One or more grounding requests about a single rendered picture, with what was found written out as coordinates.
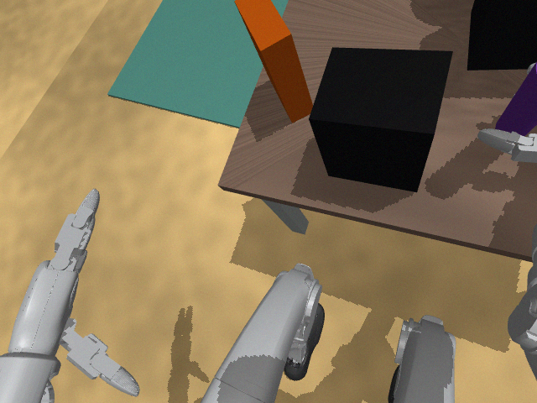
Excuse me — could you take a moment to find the right robot arm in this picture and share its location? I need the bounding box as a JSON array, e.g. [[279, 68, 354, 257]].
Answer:
[[508, 223, 537, 380]]

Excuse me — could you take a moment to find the right robot hand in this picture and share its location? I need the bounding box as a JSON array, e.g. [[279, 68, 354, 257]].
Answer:
[[477, 63, 537, 163]]

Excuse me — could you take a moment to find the coffee table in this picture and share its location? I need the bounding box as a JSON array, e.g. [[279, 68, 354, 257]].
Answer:
[[218, 0, 537, 263]]

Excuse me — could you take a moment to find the left robot arm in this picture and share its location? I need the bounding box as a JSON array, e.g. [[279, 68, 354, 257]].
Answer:
[[0, 353, 61, 403]]

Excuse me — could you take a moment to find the left robot foot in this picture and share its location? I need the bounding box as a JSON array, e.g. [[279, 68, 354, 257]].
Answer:
[[284, 303, 325, 380]]

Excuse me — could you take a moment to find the left robot hand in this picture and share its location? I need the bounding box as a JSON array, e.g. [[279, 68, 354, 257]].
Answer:
[[8, 189, 140, 396]]

